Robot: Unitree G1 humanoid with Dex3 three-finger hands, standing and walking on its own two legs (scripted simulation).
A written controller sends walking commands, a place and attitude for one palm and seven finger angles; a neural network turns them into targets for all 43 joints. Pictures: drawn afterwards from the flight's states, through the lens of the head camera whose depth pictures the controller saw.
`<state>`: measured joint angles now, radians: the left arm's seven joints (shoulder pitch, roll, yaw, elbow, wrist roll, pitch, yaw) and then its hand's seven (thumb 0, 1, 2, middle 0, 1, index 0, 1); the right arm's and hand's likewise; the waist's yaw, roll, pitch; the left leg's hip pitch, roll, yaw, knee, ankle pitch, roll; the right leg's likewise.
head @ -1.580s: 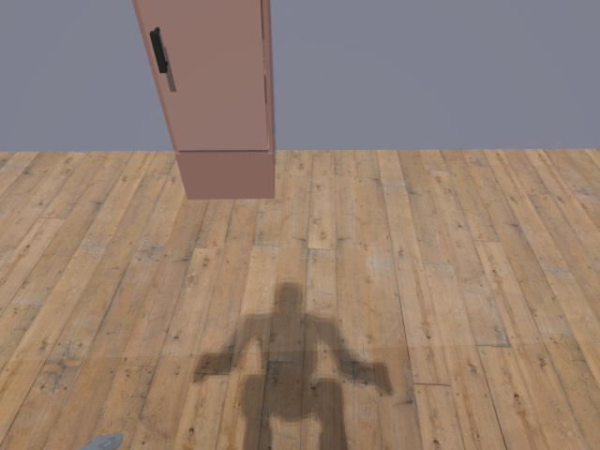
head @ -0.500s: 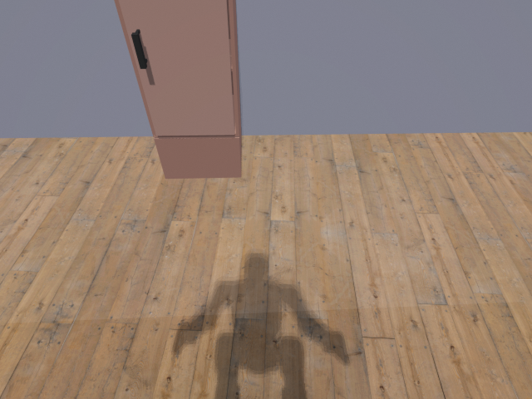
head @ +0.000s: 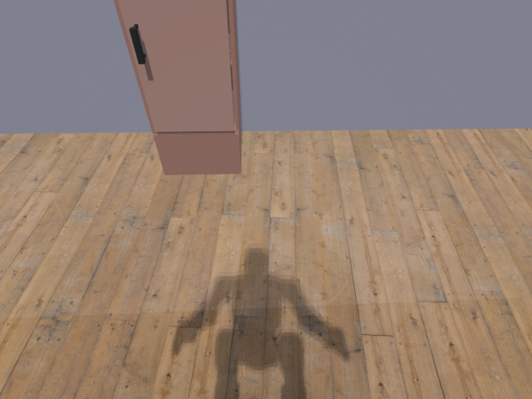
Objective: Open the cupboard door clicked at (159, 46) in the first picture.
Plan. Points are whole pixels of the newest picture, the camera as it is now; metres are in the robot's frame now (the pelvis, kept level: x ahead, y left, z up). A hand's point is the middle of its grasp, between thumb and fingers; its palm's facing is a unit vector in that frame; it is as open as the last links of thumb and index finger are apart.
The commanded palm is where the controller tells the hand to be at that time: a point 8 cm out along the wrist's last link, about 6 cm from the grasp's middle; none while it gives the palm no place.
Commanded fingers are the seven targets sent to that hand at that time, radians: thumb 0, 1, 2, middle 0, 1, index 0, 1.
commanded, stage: walk to a spot facing it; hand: left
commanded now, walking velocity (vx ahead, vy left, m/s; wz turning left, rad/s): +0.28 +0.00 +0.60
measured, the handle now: (138, 44) +1.28 +0.55 -0.05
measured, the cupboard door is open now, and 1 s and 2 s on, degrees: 0 0 0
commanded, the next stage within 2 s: turn to face it in 1.32 s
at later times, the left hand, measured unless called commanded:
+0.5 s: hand out of the picture +0.05 +0.28 -0.19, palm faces +0.23 -0.96 -0.18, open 7.4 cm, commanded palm none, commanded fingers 0.00 0.90 0.90 -0.20 -0.30 -0.20 -0.30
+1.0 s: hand (130, 276) +0.38 +0.32 -0.17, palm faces +0.40 -0.89 -0.19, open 7.3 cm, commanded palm none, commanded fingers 0.00 0.90 0.90 -0.20 -0.30 -0.20 -0.30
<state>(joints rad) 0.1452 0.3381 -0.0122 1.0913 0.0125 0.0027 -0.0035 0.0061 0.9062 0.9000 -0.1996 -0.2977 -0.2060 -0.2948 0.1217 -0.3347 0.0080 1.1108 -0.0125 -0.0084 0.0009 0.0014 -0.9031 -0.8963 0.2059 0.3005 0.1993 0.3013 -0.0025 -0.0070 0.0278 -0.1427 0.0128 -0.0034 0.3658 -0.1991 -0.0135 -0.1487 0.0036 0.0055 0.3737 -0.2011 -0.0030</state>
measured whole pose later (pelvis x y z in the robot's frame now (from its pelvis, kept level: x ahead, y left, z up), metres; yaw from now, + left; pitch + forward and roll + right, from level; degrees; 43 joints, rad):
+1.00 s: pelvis +0.33 +0.11 -0.03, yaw +27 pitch -2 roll +0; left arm 0.10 0.15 0.03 0.93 0.03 -0.08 -0.01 0.00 0.91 0.90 -0.20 -0.30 -0.20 -0.29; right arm 0.43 -0.16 -0.05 1.12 -0.01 -0.04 -0.01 0.00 -0.91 -0.90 0.20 0.30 0.20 0.30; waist -0.05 0.03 0.08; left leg -0.20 -0.03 -0.06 1.10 -0.46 0.05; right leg -0.40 -0.05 -0.15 0.65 -0.21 -0.05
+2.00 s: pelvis +0.49 +0.22 -0.01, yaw +27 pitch -1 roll +1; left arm 0.22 0.19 0.08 0.95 0.03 0.08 -0.01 0.00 0.91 0.90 -0.19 -0.30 -0.20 -0.29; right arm 0.20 -0.21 -0.07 0.99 -0.03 0.02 -0.01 -0.01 -0.91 -0.90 0.20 0.30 0.20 0.30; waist -0.02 0.02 0.07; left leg -0.25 0.14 0.39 0.54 -0.26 0.04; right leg -0.33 -0.08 -0.10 0.77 -0.42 0.05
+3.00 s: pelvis +0.50 +0.22 +0.00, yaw +7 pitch +0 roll +0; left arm 0.21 0.20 0.05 1.04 0.03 0.05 -0.03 0.01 0.91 0.90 -0.19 -0.30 -0.20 -0.29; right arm 0.38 -0.17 -0.03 1.07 -0.04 -0.02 -0.02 0.00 -0.91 -0.90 0.20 0.30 0.20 0.30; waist -0.05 0.00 0.02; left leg -0.11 0.04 0.15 0.37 -0.26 0.02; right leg -0.33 -0.06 -0.06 0.73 -0.41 0.03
